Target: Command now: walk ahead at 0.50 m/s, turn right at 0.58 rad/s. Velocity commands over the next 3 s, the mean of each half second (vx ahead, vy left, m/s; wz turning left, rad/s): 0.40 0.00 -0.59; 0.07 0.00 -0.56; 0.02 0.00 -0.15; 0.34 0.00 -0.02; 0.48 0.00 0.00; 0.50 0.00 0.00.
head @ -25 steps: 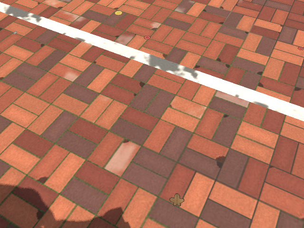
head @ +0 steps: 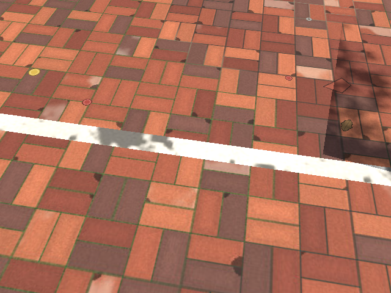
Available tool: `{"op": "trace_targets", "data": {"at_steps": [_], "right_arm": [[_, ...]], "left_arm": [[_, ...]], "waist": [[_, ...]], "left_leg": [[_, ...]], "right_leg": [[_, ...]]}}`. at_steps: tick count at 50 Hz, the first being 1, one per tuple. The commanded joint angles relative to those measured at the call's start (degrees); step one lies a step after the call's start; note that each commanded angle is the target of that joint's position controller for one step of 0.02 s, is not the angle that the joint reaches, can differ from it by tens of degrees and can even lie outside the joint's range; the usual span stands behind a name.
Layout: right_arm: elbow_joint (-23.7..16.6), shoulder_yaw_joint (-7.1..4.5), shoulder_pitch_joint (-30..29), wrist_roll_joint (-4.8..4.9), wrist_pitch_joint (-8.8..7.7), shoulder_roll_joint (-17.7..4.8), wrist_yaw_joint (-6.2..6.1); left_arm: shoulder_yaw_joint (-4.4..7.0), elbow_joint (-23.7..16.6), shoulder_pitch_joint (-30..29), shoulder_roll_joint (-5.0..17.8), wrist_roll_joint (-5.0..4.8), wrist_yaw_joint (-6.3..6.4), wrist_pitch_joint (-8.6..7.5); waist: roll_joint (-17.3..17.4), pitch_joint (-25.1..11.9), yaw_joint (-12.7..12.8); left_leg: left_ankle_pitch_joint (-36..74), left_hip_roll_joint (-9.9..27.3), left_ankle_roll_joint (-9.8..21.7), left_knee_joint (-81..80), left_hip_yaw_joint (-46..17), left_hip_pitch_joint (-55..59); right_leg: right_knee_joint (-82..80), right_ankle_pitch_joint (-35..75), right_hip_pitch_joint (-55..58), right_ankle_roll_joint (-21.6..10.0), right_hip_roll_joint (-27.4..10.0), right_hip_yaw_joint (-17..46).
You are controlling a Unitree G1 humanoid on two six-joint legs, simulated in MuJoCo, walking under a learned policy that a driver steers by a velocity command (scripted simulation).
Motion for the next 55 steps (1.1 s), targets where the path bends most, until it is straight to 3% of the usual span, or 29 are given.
{"op": "trace_targets", "data": {"at_steps": [1,7,11,12,14,15,16,17,18,19,20,21,22,23,25,28,32,34,37,39,40,41,42,43,44,46,50,53,55], "right_arm": [[-1.77,-2.03,-0.23,0.22,-1.1,-7.52,-0.1],[0.95,-2.64,0.94,0.39,-0.24,-10.39,-0.54],[3.0,-3.15,3.86,1.44,0.79,-12.41,-0.65],[3.31,-3.34,4.06,1.75,1.15,-12.93,-0.67],[3.02,-3.83,2.79,2.13,2.1,-14.59,-1.27],[2.74,-3.92,2.1,2.36,2.57,-14.95,-1.66],[2.3,-3.41,2.06,2.46,2.52,-13.75,-1.93],[0.6,-1.58,5.08,-0.6,2.05,-8.19,-1.59],[-1.55,0.03,10.18,-0.97,0.86,-6.12,-0.64],[-0.97,-1.38,4.17,0.56,0.21,-12.1,-0.14],[-2.75,-1.19,-0.5,1.78,0.19,-11.81,-0.26],[-2.05,-1.02,-0.77,0.99,0.59,-10.73,-1.07],[-1.86,-1.31,-0.53,0.14,1.31,-11.24,-1.73],[-1.7,-1.47,0.3,0.07,2.24,-11.43,-1.85],[-1.1,-1.21,2.06,-0.26,3.27,-9.91,-2.16],[-1.77,-0.73,-0.2,-0.6,3.87,-8.37,-2.6],[-3.37,-0.45,-5.69,-0.1,4.51,-7.79,-2.22],[-4.22,-0.47,-8.01,0.2,4.5,-7.85,-1.95],[-4.9,-0.77,-8.95,0.33,3.79,-8.35,-1.47],[-4.63,-1.18,-6.96,0.48,3.11,-8.59,-1.11],[-4.01,-1.48,-5.0,0.44,2.75,-8.76,-1.0],[-4.16,-2.23,-3.72,-0.35,2.73,-11.68,-1.24],[-5.01,-3.14,-6.31,-1.55,3.53,-16.2,-1.67],[-4.31,-3.06,-2.96,-2.04,3.78,-13.87,-1.48],[-4.94,-2.29,-3.85,-1.58,3.79,-11.18,-1.54],[-5.38,-1.46,-6.72,-0.22,4.28,-8.11,-1.72],[-4.51,-1.46,-6.73,-0.36,5.36,-8.67,-1.98],[-3.81,-1.86,-6.39,0.06,5.82,-9.89,-1.82],[-2.99,-2.06,-5.32,0.6,6.02,-10.84,-1.55]], "left_arm": [[0.57,-5.39,-1.77,1.86,0.2,-0.32,-0.28],[-0.3,-7.27,-9.85,0.44,0.3,-1.88,-1.16],[-0.46,-9.92,-15.69,0.45,0.05,-3.19,-1.25],[-0.27,-10.48,-16.16,0.91,0.08,-3.44,-1.19],[0.9,-10.47,-12.9,3.04,0.93,-3.62,-0.98],[2.1,-8.87,-6.18,5.04,1.19,-3.51,-0.96],[3.86,-6.66,2.79,8.19,1.24,-2.74,-0.83],[4.89,-5.93,6.77,13.48,1.01,-1.22,-0.21],[4.81,-9.3,3.1,17.34,1.8,-1.35,-0.66],[3.76,-10.08,3.2,12.28,1.75,-1.82,-0.75],[2.93,-9.58,0.51,10.0,1.47,-1.92,-1.07],[2.6,-9.13,-2.05,8.47,0.71,-1.76,-1.14],[2.24,-9.37,-4.4,7.29,0.6,-1.41,-0.97],[2.14,-9.72,-5.92,7.45,1.38,-1.2,-0.76],[2.36,-9.35,-7.26,7.94,2.07,-0.81,-0.74],[2.55,-8.21,-6.6,8.53,1.55,0.33,-0.14],[2.54,-7.8,-6.54,8.63,0.97,1.63,1.64],[2.57,-7.64,-6.15,8.71,1.11,1.83,2.24],[2.49,-7.5,-5.72,8.43,1.05,1.69,2.72],[2.28,-7.81,-6.8,7.84,0.5,1.73,2.96],[2.04,-8.06,-7.63,7.15,0.1,1.84,3.14],[1.37,-8.28,-5.61,4.87,0.56,1.84,3.14],[0.88,-8.45,-0.24,2.72,0.89,1.75,2.92],[2.09,-8.51,-1.19,7.56,1.3,1.72,2.35],[3.33,-7.39,-1.22,10.83,0.9,1.67,2.49],[3.33,-5.71,-1.91,8.97,0.62,2.2,3.96],[1.48,-6.74,-4.7,3.41,0.48,1.98,4.27],[0.51,-7.24,-6.59,1.95,1.01,1.5,3.93],[0.56,-6.85,-6.63,2.62,0.94,1.08,3.89]], "waist": [[8.46,0.51,-0.14],[6.51,1.57,-2.61],[6.6,3.38,-4.05],[6.82,3.46,-3.7],[8.66,0.94,-0.74],[8.71,-2.79,3.07],[6.9,-7.61,7.75],[-5.91,-13.22,6.27],[-14.24,-25.58,1.83],[-2.57,-27.36,6.79],[-1.16,-18.85,5.64],[3.58,-12.01,3.18],[2.65,-9.36,1.44],[0.97,-8.02,-0.31],[-0.08,-8.31,-1.77],[-0.49,-9.35,-1.38],[-2.33,-9.13,0.25],[-3.56,-8.0,1.13],[-5.3,-7.38,1.56],[-6.12,-7.25,0.18],[-5.84,-6.85,-1.12],[-1.04,-8.64,-0.13],[15.27,-7.52,4.45],[18.78,-8.25,1.49],[13.33,-7.5,1.38],[9.68,-5.25,1.72],[12.79,-4.9,0.76],[14.78,-6.89,-0.46],[15.63,-6.92,-1.2]], "left_leg": [[8.09,16.47,9.56,-12.97,-12.5,6.53],[16.06,15.27,7.89,-13.12,-0.8,9.28],[18.08,17.25,6.45,-11.74,2.51,14.15],[21.45,17.83,5.95,-10.36,3.33,15.72],[44.27,17.14,4.23,-1.15,5.98,17.03],[51.54,15.85,2.92,8.21,7.2,15.91],[47.05,13.27,0.4,20.97,8.42,9.24],[4.68,8.4,-2.96,40.37,8.1,-8.28],[-29.5,-1.61,-5.67,59.78,-1.39,-24.81],[-25.24,2.25,-4.68,61.07,-9.59,-26.68],[-20.66,3.97,-3.84,58.13,-8.09,-28.47],[-16.94,6.1,-4.24,53.4,-7.26,-27.96],[-14.64,7.32,-4.58,49.78,-7.34,-25.39],[-13.23,7.45,-4.75,48.43,-7.38,-21.37],[-11.52,6.24,-5.98,45.23,-6.49,-18.07],[-7.54,4.62,-7.48,37.98,-6.7,-18.63],[-1.63,2.93,-7.81,28.22,-7.98,-17.63],[-1.75,1.98,-7.47,23.69,-8.78,-16.74],[-4.92,0.45,-6.49,17.37,-9.34,-13.87],[-2.64,0.18,-5.08,8.44,-9.06,-9.22],[4.52,1.17,-3.86,0.53,-8.43,-4.21],[11.76,9.51,-0.77,-1.09,-14.03,3.47],[29.8,21.31,7.44,-0.81,-26.31,9.76],[33.07,27.55,14.97,-2.34,-35.02,9.59],[30.67,25.62,14.59,-1.52,-30.03,8.52],[24.81,18.43,10.1,-0.63,-20.27,6.39],[24.55,14.43,10.02,-2.06,-12.61,5.54],[24.72,15.4,10.78,-1.43,-11.59,6.01],[22.64,16.24,11.21,-1.17,-12.51,5.88]], "right_leg": [[-2.18,4.31,-10.74,1.09,-4.41,1.92],[-19.58,19.53,-9.2,0.76,-4.0,-1.35],[-27.21,18.07,-7.94,-1.36,-2.85,-4.43],[-28.36,15.63,-7.27,-2.27,-2.23,-5.31],[-30.23,10.08,-0.22,-4.36,1.92,-8.99],[-32.83,11.3,8.21,-5.83,4.65,-10.26],[-37.15,19.22,22.4,-7.98,5.99,-8.92],[-34.53,40.0,40.39,-12.2,-6.21,7.39],[-39.3,42.94,54.29,-25.98,-21.04,37.91],[-41.55,40.54,51.3,-23.13,-18.5,32.74],[-41.87,40.45,43.84,-20.61,-15.69,24.19],[-42.75,40.08,34.92,-17.8,-12.25,18.69],[-43.97,39.89,28.24,-16.72,-10.59,16.05],[-45.56,40.51,22.25,-16.33,-9.29,14.73],[-46.32,44.65,16.81,-16.77,-8.04,12.59],[-45.38,44.6,15.84,-16.06,-6.48,11.57],[-44.86,28.94,15.7,-13.4,-4.65,14.36],[-44.54,22.78,15.98,-12.89,-4.58,17.16],[-41.6,24.4,18.22,-12.44,-4.83,21.24],[-38.94,25.52,19.6,-10.88,-3.78,23.67],[-36.94,22.7,18.33,-9.01,-1.93,23.36],[-30.92,10.89,13.96,-6.19,1.1,20.43],[-20.1,-13.49,2.67,-2.04,10.47,9.57],[-7.24,-20.95,-3.36,1.02,9.9,5.76],[0.27,-17.09,-4.04,2.5,7.1,5.86],[4.22,-11.24,-4.2,4.58,6.01,4.98],[-5.05,-7.16,0.04,5.97,5.59,0.41],[-17.69,-6.98,7.31,5.43,3.46,-1.53],[-24.71,-4.9,11.0,4.7,3.14,-2.91]]}}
